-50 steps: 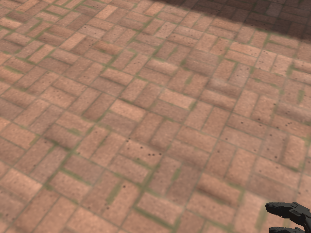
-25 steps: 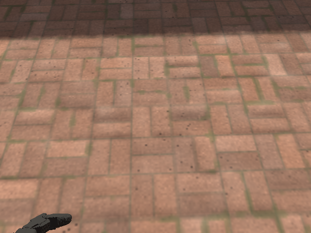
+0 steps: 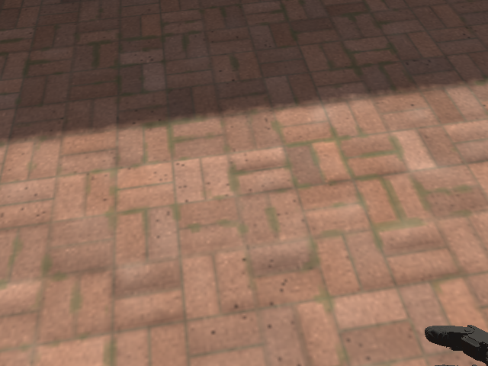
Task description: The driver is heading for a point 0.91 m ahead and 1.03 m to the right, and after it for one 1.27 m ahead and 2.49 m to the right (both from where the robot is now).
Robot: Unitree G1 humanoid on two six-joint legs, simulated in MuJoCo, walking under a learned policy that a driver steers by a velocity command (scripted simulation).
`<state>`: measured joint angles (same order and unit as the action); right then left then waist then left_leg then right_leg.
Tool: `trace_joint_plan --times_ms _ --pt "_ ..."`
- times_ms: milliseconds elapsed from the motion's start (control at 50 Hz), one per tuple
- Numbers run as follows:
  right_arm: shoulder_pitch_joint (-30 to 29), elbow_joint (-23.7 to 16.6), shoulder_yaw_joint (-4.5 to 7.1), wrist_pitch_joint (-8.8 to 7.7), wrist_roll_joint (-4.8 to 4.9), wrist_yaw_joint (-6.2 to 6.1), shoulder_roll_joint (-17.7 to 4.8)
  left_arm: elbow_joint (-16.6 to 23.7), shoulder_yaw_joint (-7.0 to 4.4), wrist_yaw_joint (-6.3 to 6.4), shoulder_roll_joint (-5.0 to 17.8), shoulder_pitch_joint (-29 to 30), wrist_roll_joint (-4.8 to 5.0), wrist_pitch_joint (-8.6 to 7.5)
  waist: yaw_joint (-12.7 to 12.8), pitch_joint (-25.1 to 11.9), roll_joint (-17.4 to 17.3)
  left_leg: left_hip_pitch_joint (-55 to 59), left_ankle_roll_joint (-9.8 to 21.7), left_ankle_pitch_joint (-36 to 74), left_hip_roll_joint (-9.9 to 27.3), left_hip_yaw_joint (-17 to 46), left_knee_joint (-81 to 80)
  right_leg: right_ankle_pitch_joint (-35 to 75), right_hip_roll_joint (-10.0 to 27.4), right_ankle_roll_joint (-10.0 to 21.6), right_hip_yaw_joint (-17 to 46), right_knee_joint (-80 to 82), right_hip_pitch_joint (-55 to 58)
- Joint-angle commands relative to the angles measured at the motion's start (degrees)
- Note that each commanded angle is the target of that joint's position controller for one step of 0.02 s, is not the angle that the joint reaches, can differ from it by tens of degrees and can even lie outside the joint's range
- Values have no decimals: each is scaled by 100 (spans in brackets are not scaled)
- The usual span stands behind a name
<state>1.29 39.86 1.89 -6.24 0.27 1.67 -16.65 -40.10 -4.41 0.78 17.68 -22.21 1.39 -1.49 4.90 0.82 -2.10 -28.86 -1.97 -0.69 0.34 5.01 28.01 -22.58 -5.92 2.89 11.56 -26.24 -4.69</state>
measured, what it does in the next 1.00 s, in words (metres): walks ahead, turning right: left foot, then right foot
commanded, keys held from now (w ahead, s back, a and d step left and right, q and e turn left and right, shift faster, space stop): w+e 0.28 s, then e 0.72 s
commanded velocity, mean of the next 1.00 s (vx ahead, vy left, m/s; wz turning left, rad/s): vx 0.25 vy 0.00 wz -0.60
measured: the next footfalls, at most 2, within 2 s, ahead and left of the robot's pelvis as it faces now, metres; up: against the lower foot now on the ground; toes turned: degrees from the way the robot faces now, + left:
left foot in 0.02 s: +0.18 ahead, +0.13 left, +0.00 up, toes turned -5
right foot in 0.52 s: +0.39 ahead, -0.16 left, +0.00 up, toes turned -20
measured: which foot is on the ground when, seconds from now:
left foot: up 0.00-0.00, down 0.02-0.52, up 0.54-0.96, down 0.98-1.00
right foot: down 0.00-0.02, up 0.04-0.50, down 0.52-0.98, up 1.00-1.00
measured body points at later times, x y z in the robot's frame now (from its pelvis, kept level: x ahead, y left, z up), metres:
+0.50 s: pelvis +0.24 -0.01 -0.01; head +0.28 -0.04 +0.44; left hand +0.53 +0.15 -0.07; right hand +0.19 -0.31 -0.13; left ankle +0.14 +0.14 -0.73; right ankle +0.36 -0.15 -0.72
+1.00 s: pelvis +0.36 -0.03 +0.00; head +0.39 -0.04 +0.45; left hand +0.66 +0.11 -0.09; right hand +0.33 -0.35 -0.10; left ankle +0.46 +0.06 -0.73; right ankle +0.35 -0.15 -0.73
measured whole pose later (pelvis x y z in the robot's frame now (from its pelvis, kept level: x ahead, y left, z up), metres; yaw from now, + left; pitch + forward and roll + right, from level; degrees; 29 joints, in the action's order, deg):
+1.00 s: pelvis +0.36 -0.03 +0.00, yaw -36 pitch +2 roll +0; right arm 7.3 42.1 2.7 -0.8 -0.6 -0.6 -16.7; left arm -34.0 -4.7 1.4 18.5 -10.2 0.8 3.1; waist 1.0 1.5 1.3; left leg -19.8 -1.4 -13.4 -1.3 4.8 31.5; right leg -12.8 -8.9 2.0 12.7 -33.6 -23.3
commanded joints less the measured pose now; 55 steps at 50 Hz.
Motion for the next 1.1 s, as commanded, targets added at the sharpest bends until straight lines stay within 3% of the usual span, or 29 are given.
trace_joint_plan --times_ms 20,40,60,80,100,120,140,180,280,380,440,480,500,520,540,560,580,600,620,700,840,920,960,980,1000,1020,1040,1060,1100 --pt "849 -178 412 -152 -50 -66 -1006 368 -108 10 491 231 -33 -39 -811 -637 830 2093 435 -382 312 114 -207 1654 969 465 965 -737 -739" --pt "1691 -105 490 -144 -104 -116 -1323 457 29 8 116 53 -151 -47 -1041 -1478 -26 3565 754 -707 1367 1195 -164 366 511 213 361 -2444 -1508" --pt "2000 108 578 -57 -134 -57 -1680 665 72 8 40 -634 86 -102 -655 -1856 -2027 4788 1606 -2499 2400 4032 -934 -1330 35 -68 -182 -4106 -3499" --pt "1744 -32 448 -41 -20 -32 -1060 456 -46 36 666 -458 129 -87 -810 -1278 -1092 4401 1455 -3569 2283 4005 -1194 -926 472 -172 -1 -4746 -4036" --pt "1515 -71 365 -4 -6 -63 -768 516 -124 28 900 143 75 -52 -928 -660 -618 3770 1215 -3159 2046 2972 -1203 -394 642 -203 -175 -4824 -4127" --pt "1263 -98 315 23 -66 -72 -670 536 -125 35 826 379 19 -22 -826 -379 -253 3169 1112 -2296 1798 2247 -1260 -2 832 -238 -298 -4697 -3892" --pt "1124 -45 282 41 -89 -88 -547 593 -139 13 752 550 -25 -19 -752 -131 -247 2760 1111 -1669 1598 1733 -1362 252 978 -254 -305 -4428 -3791" --pt "1072 33 263 5 -101 -123 -471 610 -121 -49 530 497 37 26 -619 -61 -497 2360 1080 -1078 1383 1009 -1612 491 1158 -262 -433 -4171 -3435" --pt "1199 272 360 -29 -73 -150 -742 791 -42 -92 266 923 0 69 -649 81 -225 2488 1285 24 1485 53 -1911 1243 1262 -387 -543 -3304 -3849" --pt "1128 403 383 157 -20 -256 -962 956 25 -284 91 1624 -79 -21 -814 177 -210 2382 1001 2023 1190 -1193 -1513 2465 980 -356 -1249 -1489 -2949" --pt "1186 465 443 258 119 -290 -1155 1072 -63 -404 270 1689 -67 22 -721 25 -326 2819 879 2651 1347 -1317 -1013 2116 798 -137 -1394 -996 -2592" --pt "1051 413 507 317 237 -326 -1278 983 -215 -420 562 1133 -109 60 -348 -296 -399 2949 747 3561 1355 -1399 -64 1700 490 127 -1565 -725 -1880" --pt "974 370 482 341 257 -331 -1179 795 -353 -374 794 441 -113 66 35 -632 -216 2721 578 3342 1155 -1529 917 2142 289 319 -1597 -265 -973" --pt "1212 318 397 320 103 -303 -950 711 -478 -238 1148 -69 -107 96 241 -990 439 1675 246 1599 798 -1580 2426 3773 696 616 -904 -61 346" --pt "1866 180 176 290 -338 -204 -225 878 -470 -108 1682 231 -145 132 -524 -1498 2049 -353 -137 -4002 -86 -1342 4522 6769 2156 1493 1133 -826 1982" --pt "1987 185 169 243 -159 -125 -704 1168 -392 -181 1499 321 -227 64 -234 -2890 1530 -733 -153 -4111 -314 -33 5475 5046 2873 2319 2829 -44 2279" --pt "1263 96 275 263 50 -115 -1051 1195 -318 -235 1158 597 -183 31 -56 -2266 762 -1000 -62 -3407 -46 113 5360 4017 2481 1989 2204 297 1734" --pt "964 -18 255 302 49 -168 -970 1121 -267 -220 983 864 -74 25 -213 -1489 472 -1158 -43 -2900 117 20 4912 3356 2155 1647 1669 430 972" --pt "900 39 249 365 -28 -242 -911 1118 -217 -188 846 1058 -31 45 -361 -1060 248 -1012 -75 -2628 284 30 4523 3088 1927 1432 1353 553 264" --pt "1141 110 233 523 -105 -319 -759 1120 -233 -73 903 1374 -203 97 -707 -876 597 -48 -202 -2260 176 -80 3458 3569 1518 1304 808 723 -1106" --pt "565 -73 193 608 -58 -328 -604 1045 -263 99 953 1376 -131 298 -495 -801 895 218 -326 -1591 -56 83 2001 1358 1192 1015 1145 751 -1374" --pt "479 -166 228 492 -21 -262 -637 1008 -260 64 910 1272 -110 363 -398 -750 1122 559 -178 -1789 -188 102 1065 1530 1219 931 1637 476 -1048" --pt "796 -87 276 436 -20 -213 -645 1015 -238 76 855 1375 -34 408 -616 -739 1119 1218 2 -1192 -183 -13 -143 1703 1041 720 1699 156 -1080" --pt "960 -61 354 430 -80 -221 -866 999 -195 87 710 1242 -13 418 -621 -774 844 1804 205 -774 322 277 -633 1154 770 451 1480 -237 -1423" --pt "793 -139 469 487 -207 -258 -1421 1049 -135 73 445 912 -31 411 -264 -733 -648 2313 862 49 1608 1514 -839 -473 10 48 449 -1349 -2337" --pt "851 -133 483 511 -346 -246 -1329 1109 -243 70 810 1072 -48 339 -450 -529 -1473 2072 1655 663 2274 2490 -1121 -1366 -308 -257 -240 -2640 -3023" --pt "635 -257 403 500 -296 -273 -1048 994 -365 60 1159 970 -91 319 -395 -491 -944 2002 1699 780 2261 2188 -1005 -1068 26 -424 -158 -3550 -3054" --pt "434 -307 352 510 -214 -305 -823 840 -399 65 1152 887 -52 363 -328 -423 -625 1957 1449 744 1892 1594 -883 -743 95 -528 -240 -3894 -3042" --pt "320 -347 297 546 -74 -352 -656 716 -339 91 859 783 -50 491 -350 -291 -531 2069 1241 780 1522 911 -786 -308 199 -734 -383 -4423 -3202"
Over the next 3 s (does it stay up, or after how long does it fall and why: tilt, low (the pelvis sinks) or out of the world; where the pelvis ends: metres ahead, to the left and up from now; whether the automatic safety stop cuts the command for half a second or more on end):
stays up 0.64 -0.59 0.01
